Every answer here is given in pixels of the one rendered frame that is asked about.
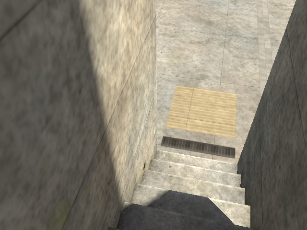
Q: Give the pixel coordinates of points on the stairs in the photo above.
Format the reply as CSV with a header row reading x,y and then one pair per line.
x,y
185,192

